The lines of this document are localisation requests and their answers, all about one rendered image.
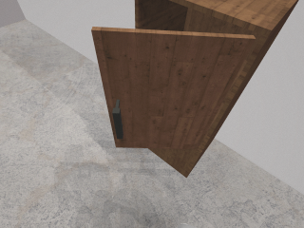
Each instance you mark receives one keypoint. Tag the cupboard door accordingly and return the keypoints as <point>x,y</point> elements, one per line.
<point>170,83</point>

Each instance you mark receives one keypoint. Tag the handle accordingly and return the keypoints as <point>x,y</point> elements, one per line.
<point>117,118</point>

